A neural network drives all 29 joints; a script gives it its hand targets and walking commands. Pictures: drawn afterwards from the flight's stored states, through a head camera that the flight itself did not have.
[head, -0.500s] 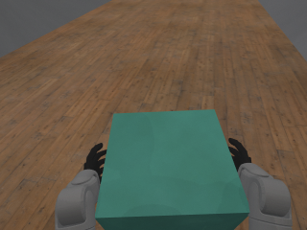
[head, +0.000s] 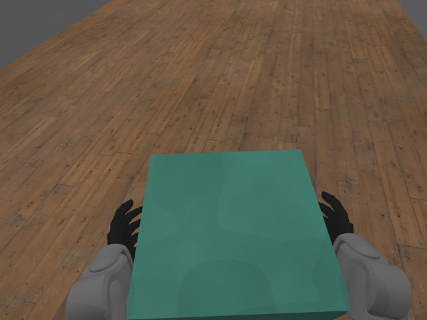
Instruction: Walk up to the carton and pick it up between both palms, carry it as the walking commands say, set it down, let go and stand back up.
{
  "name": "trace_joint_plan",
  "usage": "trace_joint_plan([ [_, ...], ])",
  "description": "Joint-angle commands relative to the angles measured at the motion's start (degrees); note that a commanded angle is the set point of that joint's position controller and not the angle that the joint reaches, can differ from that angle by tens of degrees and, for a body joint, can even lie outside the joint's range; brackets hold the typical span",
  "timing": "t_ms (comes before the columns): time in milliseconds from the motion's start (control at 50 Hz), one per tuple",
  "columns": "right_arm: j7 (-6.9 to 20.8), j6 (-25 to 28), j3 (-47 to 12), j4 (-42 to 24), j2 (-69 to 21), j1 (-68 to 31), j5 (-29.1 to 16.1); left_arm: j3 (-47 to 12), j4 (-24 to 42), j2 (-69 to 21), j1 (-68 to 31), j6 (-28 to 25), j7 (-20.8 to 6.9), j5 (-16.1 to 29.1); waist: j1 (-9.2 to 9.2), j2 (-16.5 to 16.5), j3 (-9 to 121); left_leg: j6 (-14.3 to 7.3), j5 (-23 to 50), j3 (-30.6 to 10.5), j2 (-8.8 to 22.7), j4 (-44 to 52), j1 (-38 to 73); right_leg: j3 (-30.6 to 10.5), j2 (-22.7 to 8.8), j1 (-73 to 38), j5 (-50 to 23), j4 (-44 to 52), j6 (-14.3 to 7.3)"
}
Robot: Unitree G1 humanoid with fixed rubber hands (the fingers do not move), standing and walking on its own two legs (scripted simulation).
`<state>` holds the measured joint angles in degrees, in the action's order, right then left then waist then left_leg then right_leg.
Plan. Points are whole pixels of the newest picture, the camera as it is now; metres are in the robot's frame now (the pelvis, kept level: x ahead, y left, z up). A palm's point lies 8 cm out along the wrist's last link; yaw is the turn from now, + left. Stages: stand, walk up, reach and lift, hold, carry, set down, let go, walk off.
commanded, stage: carry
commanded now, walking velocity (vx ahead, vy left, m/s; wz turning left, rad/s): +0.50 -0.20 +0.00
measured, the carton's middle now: (228, 252) +0.26 +0.01 +0.01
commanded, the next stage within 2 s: none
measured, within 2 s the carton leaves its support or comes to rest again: neither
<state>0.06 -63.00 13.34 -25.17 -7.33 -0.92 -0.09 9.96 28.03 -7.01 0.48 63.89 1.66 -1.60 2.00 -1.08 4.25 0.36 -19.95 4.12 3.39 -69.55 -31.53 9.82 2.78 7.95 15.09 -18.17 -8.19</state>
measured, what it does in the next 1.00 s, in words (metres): walks ahead: left foot, then right foot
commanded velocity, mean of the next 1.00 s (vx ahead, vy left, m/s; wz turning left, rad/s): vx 0.50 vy -0.20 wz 0.00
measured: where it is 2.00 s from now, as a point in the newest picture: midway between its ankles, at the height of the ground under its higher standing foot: (305, 155)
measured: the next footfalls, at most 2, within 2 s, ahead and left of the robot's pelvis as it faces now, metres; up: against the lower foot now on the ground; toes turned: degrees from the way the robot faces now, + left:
left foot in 0.28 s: +0.44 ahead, +0.01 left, +0.00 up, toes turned +13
right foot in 0.56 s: +0.53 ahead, -0.32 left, +0.00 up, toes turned -5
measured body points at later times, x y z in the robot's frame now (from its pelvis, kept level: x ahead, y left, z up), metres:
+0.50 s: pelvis +0.35 -0.13 -0.02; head +0.37 -0.18 +0.42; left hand +0.64 +0.01 +0.05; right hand +0.60 -0.34 +0.02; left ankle +0.40 +0.00 -0.75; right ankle +0.37 -0.24 -0.70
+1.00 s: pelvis +0.67 -0.27 -0.01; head +0.65 -0.27 +0.44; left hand +0.94 -0.12 +0.06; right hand +0.90 -0.47 +0.05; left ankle +0.62 -0.17 -0.75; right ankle +0.59 -0.36 -0.70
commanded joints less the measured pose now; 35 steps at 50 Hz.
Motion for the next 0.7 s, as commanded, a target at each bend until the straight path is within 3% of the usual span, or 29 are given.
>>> trace_joint_plan([
  [0, 9.18, -1.83, -48.63, -0.79, -39.94, -21.70, -12.09, -45.55, -0.73, -38.09, -23.68, 1.23, -13.82, 17.58, -0.72, -6.14, 7.62, -0.15, 5.86, 1.42, 0.63, 9.04, -11.38, -12.65, -15.56, -15.33, -40.36, 9.72, 2.58],
  [60, 7.58, -2.29, -49.33, -1.36, -39.64, -24.10, -11.15, -45.18, -1.72, -36.40, -25.60, 1.60, -15.36, 19.18, -0.67, -9.86, 0.57, 0.01, 10.07, 5.71, -0.55, 15.84, -12.46, -6.38, -11.62, -12.63, -45.38, 12.98, 5.27],
  [100, 7.04, -2.35, -49.80, -3.00, -39.39, -26.13, -11.51, -44.95, -1.87, -36.23, -25.86, 1.65, -15.36, 19.65, -0.27, -8.60, -1.37, -0.22, 12.31, 9.28, -2.05, 21.99, -10.69, -5.20, -10.61, -12.64, -50.84, 13.77, 5.55],
  [120, 7.13, -2.55, -49.74, -2.80, -40.45, -26.56, -12.04, -44.85, -0.84, -36.12, -26.39, 1.71, -15.06, 19.77, 0.05, -7.25, -1.27, -0.34, 13.78, 11.08, -2.95, 26.03, -7.94, -4.51, -10.47, -12.97, -55.85, 13.72, 6.06],
  [160, 7.12, -3.11, -49.98, -2.81, -39.44, -26.76, -12.43, -43.01, -2.44, -35.10, -23.76, 2.35, -14.81, 18.65, 0.16, -7.66, 0.36, -0.84, 18.61, 15.96, -6.52, 32.76, -0.05, -1.43, -9.87, -13.16, -75.35, 10.57, 7.72],
  [200, 7.48, -3.23, -50.14, -2.83, -40.51, -26.67, -13.45, -41.77, -1.70, -34.88, -22.28, 2.64, -14.43, 18.39, 0.49, -6.27, 7.37, -1.36, 23.30, 20.38, -11.27, 37.81, 9.48, 0.11, -9.42, -17.19, -89.51, -0.96, 10.38],
  [220, 7.63, -2.83, -51.00, -3.42, -41.35, -27.13, -14.18, -42.13, 0.39, -34.61, -23.44, 2.19, -14.19, 18.44, 0.28, -5.17, 10.14, -1.22, 25.35, 22.75, -13.35, 40.16, 16.40, 0.53, -8.73, -16.75, -92.20, -9.25, 11.76],
  [240, 7.82, -2.69, -51.18, -4.14, -42.00, -27.54, -14.66, -42.81, 3.37, -34.82, -26.49, 1.76, -13.92, 19.09, -0.81, -4.62, 14.20, -2.16, 27.60, 22.16, -12.25, 43.41, 26.17, 0.86, -8.62, -12.97, -89.03, -20.47, 13.51],
  [260, 7.90, -2.47, -52.19, -5.00, -42.71, -27.84, -15.87, -42.79, 3.99, -34.06, -27.48, 1.74, -13.78, 18.99, -4.85, -5.10, 18.54, -8.51, 30.29, 13.33, -3.57, 45.97, 43.22, 1.84, -6.33, 0.92, -81.37, -41.77, 18.23],
  [280, 8.13, -2.38, -52.88, -5.03, -43.55, -27.86, -16.31, -42.82, 4.67, -34.24, -30.44, 1.90, -13.67, 18.58, -7.06, 12.36, 23.83, -20.87, 44.89, -17.90, 17.99, 45.94, 57.34, -4.96, -0.56, 20.69, -17.73, -73.10, 19.19],
  [300, 8.56, -2.89, -54.13, -2.95, -45.33, -27.25, -16.39, -42.02, 1.68, -35.35, -28.15, 2.23, -14.17, 17.94, -5.00, 9.30, 27.60, -26.65, 44.11, -39.24, 29.62, 48.24, 59.57, -17.61, 1.01, 27.91, 15.70, -83.07, 15.86],
  [320, 8.73, -2.84, -53.60, -1.52, -45.90, -26.27, -16.94, -40.81, 2.01, -35.48, -29.41, 1.75, -14.21, 19.27, -5.49, 3.78, 24.53, -27.66, 31.57, -38.66, 31.33, 51.41, 58.89, -23.62, -3.75, 35.13, 20.83, -88.86, 13.47],
  [340, 8.45, -2.06, -53.52, -2.57, -45.72, -27.91, -16.66, -40.92, 2.08, -36.76, -30.14, 1.33, -14.43, 19.60, -5.39, -0.02, 23.21, -25.35, 22.08, -33.51, 29.75, 52.06, 53.65, -22.32, -7.37, 40.28, 20.39, -84.37, 12.12],
  [360, 8.44, -2.04, -52.12, -0.95, -45.20, -28.15, -16.65, -39.78, -0.31, -36.63, -28.79, 1.52, -14.46, 19.32, -5.05, -2.77, 19.46, -21.29, 15.91, -27.15, 26.99, 53.94, 43.44, -22.93, -9.61, 38.41, 19.05, -78.52, 10.79],
  [400, 8.80, -1.06, -51.54, -3.25, -47.40, -29.74, -17.66, -37.78, -0.58, -38.83, -26.44, 0.81, -14.81, 18.83, -2.94, -6.20, 15.71, -13.09, 10.72, -18.65, 23.68, 55.67, 29.65, -20.92, -12.37, 29.78, 15.91, -59.63, 8.09],
  [420, 9.25, -0.65, -52.21, -5.79, -48.28, -33.26, -18.45, -37.55, 0.24, -40.19, -27.63, 0.10, -14.77, 17.85, -1.45, -5.09, 14.49, -9.00, 7.98, -12.97, 22.90, 57.83, 19.96, -18.40, -13.51, 21.09, 16.19, -47.71, 7.87],
  [440, 9.50, -0.60, -53.04, -6.82, -46.77, -34.19, -19.16, -37.17, -1.20, -39.81, -24.77, -0.35, -14.56, 16.89, 0.50, -1.19, 14.58, -4.10, 4.34, -2.74, 19.89, 59.25, 10.17, -11.62, -12.96, 8.68, 10.41, -34.47, 7.41],
  [460, 9.76, -0.79, -53.29, -7.17, -45.23, -33.10, -19.45, -36.31, -2.93, -40.30, -23.37, -0.81, -14.16, 15.97, 1.01, 1.92, 14.98, -0.98, 2.85, 4.20, 13.76, 56.75, 6.21, -7.13, -10.03, 0.71, 5.74, -23.37, 7.04],
  [480, 9.81, -1.36, -51.77, -3.15, -43.92, -28.16, -18.43, -35.58, -5.58, -39.05, -23.24, -0.78, -13.72, 14.92, 0.89, 1.74, 15.46, -0.75, 2.56, 7.07, 11.07, 50.06, 2.58, -7.65, -9.45, -6.17, -2.10, -15.90, 7.62],
  [500, 10.00, -2.03, -50.96, 0.15, -42.03, -23.63, -17.35, -34.81, -8.45, -37.64, -19.49, -0.39, -13.25, 13.17, 0.75, -3.65, 13.64, -0.79, 1.67, 9.58, 5.91, 41.04, 0.84, -8.97, -7.98, -7.70, -3.02, -11.35, 7.87],
  [520, 10.28, -2.18, -50.26, 0.99, -40.62, -23.14, -16.47, -35.90, -8.67, -37.72, -18.41, -0.33, -13.14, 12.67, 1.29, -6.37, 11.88, -0.92, -2.24, 10.10, 2.52, 34.65, -0.59, -10.72, -7.57, -7.27, -1.67, -6.83, 6.62],
  [540, 10.62, -2.70, -50.43, 2.04, -39.72, -22.69, -15.56, -36.15, -7.97, -35.69, -18.44, -0.11, -12.95, 11.92, 1.13, -13.72, 9.67, 0.10, -7.45, 10.92, -1.73, 26.87, 0.85, -18.21, -12.44, -4.07, -0.18, 2.61, 4.35],
  [560, 10.91, -3.08, -50.14, 3.50, -39.51, -23.36, -15.35, -36.83, -7.40, -34.82, -20.39, 0.16, -12.70, 11.50, 0.11, -14.61, 9.31, 1.49, -10.82, 7.48, -2.68, 20.26, 0.78, -27.53, -18.21, -2.63, -1.37, 7.54, 1.23],
  [580, 11.14, -3.14, -50.54, 2.18, -38.72, -25.16, -15.46, -39.38, -4.18, -34.58, -24.40, 0.25, -12.46, 12.59, -0.63, -11.27, 8.71, 2.86, -10.22, 3.98, -4.02, 14.92, 0.84, -35.39, -20.99, -0.07, -2.16, 10.76, -0.89],
  [600, 11.39, -3.43, -50.07, 2.00, -38.89, -27.06, -15.56, -42.55, -1.87, -35.68, -30.26, 0.35, -12.34, 14.17, -0.76, -11.10, 7.36, 2.54, -12.59, 2.18, -2.74, 12.22, -3.37, -37.15, -22.69, 0.09, -2.47, 8.95, -4.15],
  [620, 11.90, -3.52, -48.55, 3.00, -39.38, -26.82, -16.06, -44.14, 0.83, -36.13, -33.53, 0.56, -11.89, 15.25, -0.71, -7.48, 7.58, 1.78, -15.43, 1.40, -1.01, 13.14, -5.42, -36.92, -23.26, -1.49, 0.32, 7.75, -6.09],
  [640, 11.96, -3.33, -47.18, 3.77, -40.50, -28.16, -15.99, -45.44, 3.02, -37.23, -37.63, 0.94, -12.17, 17.46, -0.77, -6.14, 8.88, 1.14, -15.68, 0.77, 0.27, 12.70, -6.85, -33.58, -22.38, -3.59, 4.43, 7.16, -6.03],
  [660, 11.54, -2.89, -46.51, 4.05, -41.70, -27.35, -15.61, -46.72, 4.83, -37.68, -38.23, 0.92, -12.37, 18.86, -0.91, -6.22, 11.00, 0.65, -15.18, 0.39, 0.83, 14.11, -8.72, -30.77, -21.71, -9.31, -0.29, 5.14, -5.29],
  [680, 11.09, -2.94, -45.51, 5.73, -42.15, -26.70, -14.94, -46.83, 5.07, -38.12, -39.50, 1.21, -12.68, 19.79, -0.88, -3.85, 10.74, 0.22, -12.94, 1.05, 1.17, 17.90, -9.20, -27.47, -21.26, -10.38, -3.62, 5.28, -4.95],
])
